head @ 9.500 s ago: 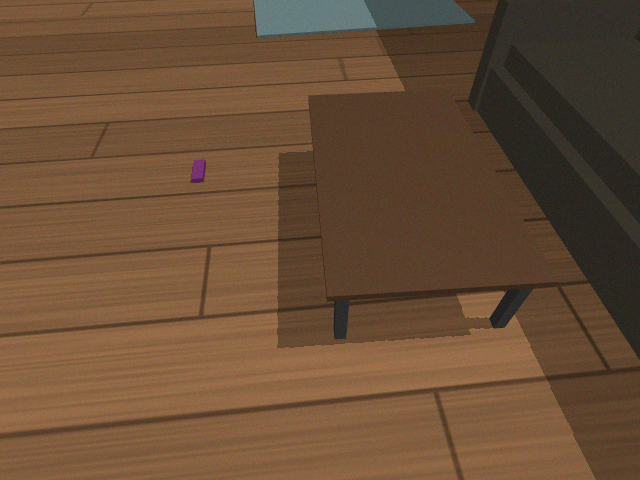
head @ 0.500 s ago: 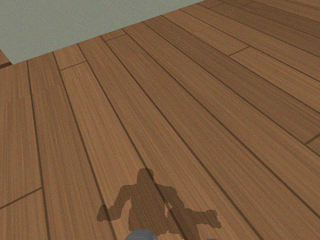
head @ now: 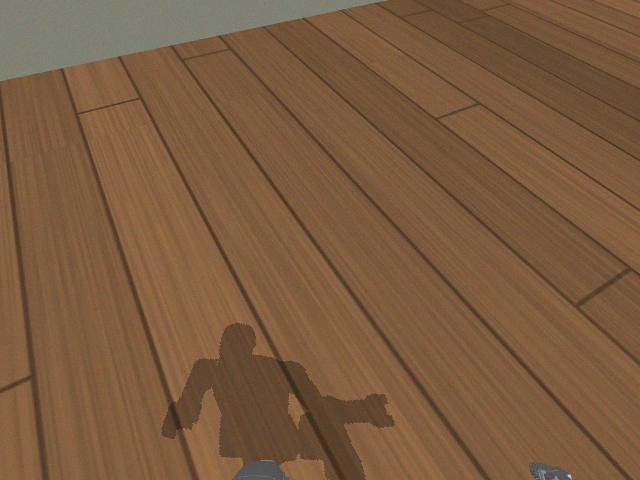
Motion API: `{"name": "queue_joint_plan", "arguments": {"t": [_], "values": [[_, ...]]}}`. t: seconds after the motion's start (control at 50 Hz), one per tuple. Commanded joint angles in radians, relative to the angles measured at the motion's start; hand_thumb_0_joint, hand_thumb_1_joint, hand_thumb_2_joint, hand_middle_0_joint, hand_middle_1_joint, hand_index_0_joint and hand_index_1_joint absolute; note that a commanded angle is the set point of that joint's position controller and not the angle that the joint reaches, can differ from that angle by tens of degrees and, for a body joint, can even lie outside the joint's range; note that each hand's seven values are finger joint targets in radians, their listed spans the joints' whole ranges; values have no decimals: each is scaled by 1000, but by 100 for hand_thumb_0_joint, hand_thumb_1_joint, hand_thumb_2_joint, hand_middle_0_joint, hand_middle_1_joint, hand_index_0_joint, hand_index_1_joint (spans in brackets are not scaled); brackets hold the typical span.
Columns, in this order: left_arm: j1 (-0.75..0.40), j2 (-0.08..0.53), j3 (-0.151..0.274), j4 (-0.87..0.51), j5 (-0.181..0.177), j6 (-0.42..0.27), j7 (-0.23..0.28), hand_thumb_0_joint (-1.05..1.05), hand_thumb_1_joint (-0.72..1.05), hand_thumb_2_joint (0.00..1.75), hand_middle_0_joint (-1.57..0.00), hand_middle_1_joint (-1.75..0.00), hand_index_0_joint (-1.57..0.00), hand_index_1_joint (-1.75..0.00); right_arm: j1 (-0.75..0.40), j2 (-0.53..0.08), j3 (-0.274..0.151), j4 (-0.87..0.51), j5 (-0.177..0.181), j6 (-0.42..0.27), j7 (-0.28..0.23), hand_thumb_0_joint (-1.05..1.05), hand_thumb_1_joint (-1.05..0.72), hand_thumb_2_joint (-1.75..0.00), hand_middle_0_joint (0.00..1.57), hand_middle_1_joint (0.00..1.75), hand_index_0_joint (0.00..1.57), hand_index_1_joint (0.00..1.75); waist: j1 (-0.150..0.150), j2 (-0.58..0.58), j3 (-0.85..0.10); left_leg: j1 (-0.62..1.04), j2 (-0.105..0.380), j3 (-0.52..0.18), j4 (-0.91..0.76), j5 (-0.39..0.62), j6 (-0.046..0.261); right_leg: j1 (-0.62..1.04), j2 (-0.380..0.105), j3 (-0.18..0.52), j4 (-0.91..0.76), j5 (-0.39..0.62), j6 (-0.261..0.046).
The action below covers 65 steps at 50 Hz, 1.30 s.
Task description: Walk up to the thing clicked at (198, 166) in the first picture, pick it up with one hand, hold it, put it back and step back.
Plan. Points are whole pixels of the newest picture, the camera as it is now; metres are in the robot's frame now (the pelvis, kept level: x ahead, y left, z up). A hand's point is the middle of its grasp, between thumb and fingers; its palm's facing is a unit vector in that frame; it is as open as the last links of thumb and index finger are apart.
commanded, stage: walk up
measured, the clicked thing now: out of the picture +0.19 -1.08 -0.74
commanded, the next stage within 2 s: stand in 0.62 s
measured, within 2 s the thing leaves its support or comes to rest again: neither
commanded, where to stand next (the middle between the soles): +0.07 -0.02 m, yaw -2 degrees
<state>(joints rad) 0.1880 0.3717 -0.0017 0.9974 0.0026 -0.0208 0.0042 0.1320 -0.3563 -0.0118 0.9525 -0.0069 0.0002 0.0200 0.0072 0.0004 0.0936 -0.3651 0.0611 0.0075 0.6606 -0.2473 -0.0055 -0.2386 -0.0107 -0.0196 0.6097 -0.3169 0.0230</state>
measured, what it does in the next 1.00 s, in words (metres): stands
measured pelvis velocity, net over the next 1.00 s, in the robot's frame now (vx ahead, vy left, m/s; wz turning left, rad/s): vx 0.02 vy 0.00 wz -0.01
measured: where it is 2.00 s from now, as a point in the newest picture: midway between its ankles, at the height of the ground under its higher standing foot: outside the picture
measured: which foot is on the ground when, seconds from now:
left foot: down 0.00-1.00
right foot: down 0.00-1.00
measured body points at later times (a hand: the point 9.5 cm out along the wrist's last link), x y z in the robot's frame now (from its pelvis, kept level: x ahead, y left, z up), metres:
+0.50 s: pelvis +0.02 -0.01 +0.02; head +0.02 -0.02 +0.47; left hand +0.10 +0.30 -0.11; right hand +0.11 -0.31 -0.11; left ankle +0.07 +0.12 -0.72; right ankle +0.01 -0.14 -0.72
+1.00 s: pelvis +0.02 +0.00 +0.02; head +0.03 +0.00 +0.47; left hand +0.11 +0.30 -0.11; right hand +0.09 -0.30 -0.11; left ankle +0.07 +0.12 -0.72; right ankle +0.01 -0.14 -0.72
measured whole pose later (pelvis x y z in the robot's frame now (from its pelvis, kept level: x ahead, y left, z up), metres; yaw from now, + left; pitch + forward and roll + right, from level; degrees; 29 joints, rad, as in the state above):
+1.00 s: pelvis +0.02 +0.00 +0.02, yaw -1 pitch -3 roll +0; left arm 0.09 0.36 0.01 1.16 0.01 -0.01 -0.01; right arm 0.08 -0.34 -0.01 1.17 -0.01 -0.01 0.01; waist -0.01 -0.01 0.05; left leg -0.17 0.03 0.04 0.33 -0.11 -0.01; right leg -0.07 -0.04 0.00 0.31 -0.20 0.04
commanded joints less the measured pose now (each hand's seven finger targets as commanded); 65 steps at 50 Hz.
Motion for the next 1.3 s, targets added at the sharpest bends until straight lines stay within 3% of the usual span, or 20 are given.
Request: {"name": "queue_joint_plan", "arguments": {"t": [0.0,0.04,0.08,0.14,0.38,0.58,0.64,0.76,0.82,0.92,1.0,1.08,1.18,1.28], "values": [[-42,245,54,-34,2,-17,10,0,90,90,-20,-30,-20,-30,-47,-235,-48,-25,10,-23,-19,0,-90,-90,20,30,20,30,-16,66,-94,107,84,-155,-264,-161,59,-51,-82,104,-131,-1,-66],[-21,209,42,-1,-6,-18,6,0,90,90,-20,-30,-20,-30,-93,-252,-46,-12,5,-29,-17,0,-90,-90,20,30,20,30,6,95,-88,85,107,-182,-286,-141,73,-16,-61,67,-136,23,-58],[-24,208,40,27,-6,-24,4,0,90,90,-20,-30,-20,-30,-107,-237,-38,3,6,-30,-15,0,-90,-90,20,30,20,30,5,66,-72,78,98,-167,-298,-135,69,-1,-72,88,-177,34,-65],[-53,219,41,46,-4,-32,2,0,90,90,-20,-30,-20,-30,-112,-226,-34,29,9,-33,-13,0,-90,-90,20,30,20,30,-7,23,-81,147,70,-116,-262,-29,50,-17,-100,118,-218,112,-68],[-125,206,39,87,-5,-23,4,0,90,90,-20,-30,-20,-30,-125,-205,-31,117,8,-28,-14,0,-90,-90,20,30,20,30,-7,-36,-135,259,69,-67,-295,214,32,67,-124,104,-294,235,-43],[-152,201,44,103,0,-10,3,0,90,90,-20,-30,-20,-30,-125,-209,-32,150,3,-28,-17,0,-90,-90,20,30,20,30,-6,6,-98,234,73,-67,-356,128,23,93,-115,96,-336,171,-43],[-153,204,47,100,3,-14,4,0,90,90,-20,-30,-20,-30,-136,-210,-32,142,1,-33,-18,0,-90,-90,20,30,20,30,-6,7,-123,238,84,-80,-361,243,10,123,-121,93,-331,216,-27],[-150,196,50,102,7,-8,0,0,90,90,-20,-30,-20,-30,-131,-213,-35,146,0,-31,-21,0,-90,-90,20,30,20,30,-10,30,-112,231,82,-87,-395,99,10,112,-119,93,-346,155,-32],[-152,187,49,99,7,-6,-2,0,90,90,-20,-30,-20,-30,-119,-214,-34,151,0,-35,-21,0,-90,-90,20,30,20,30,-11,35,-119,223,88,-95,-407,116,12,130,-120,90,-340,177,-33],[-149,189,49,96,5,-11,-1,0,90,90,-20,-30,-20,-30,-113,-207,-34,151,0,-39,-21,0,-90,-90,20,30,20,30,-13,5,-152,281,92,-81,-368,263,17,130,-127,87,-341,229,-28],[-140,185,48,96,8,-7,-1,0,90,90,-20,-30,-20,-30,-109,-211,-36,150,-1,-34,-22,0,-90,-90,20,30,20,30,-17,11,-130,275,85,-76,-378,175,19,106,-125,87,-356,193,-31],[-138,188,48,92,6,-9,-1,0,90,90,-20,-30,-20,-30,-105,-210,-36,150,-1,-34,-21,0,-90,-90,20,30,20,30,-18,0,-123,267,86,-80,-378,202,19,111,-126,84,-355,195,-29],[-116,188,47,99,7,-3,-3,0,90,90,-20,-30,-20,-30,-107,-214,-37,149,-2,-28,-19,0,-90,-90,20,30,20,30,-19,22,-70,228,77,-94,-414,29,15,69,-117,80,-366,100,-32],[-109,187,45,92,10,-3,-4,0,90,90,-20,-30,-20,-30,-109,-210,-37,144,-1,-25,-17,0,-90,-90,20,30,20,30,-18,17,-69,213,74,-102,-415,1,15,61,-118,81,-364,65,-33]]}}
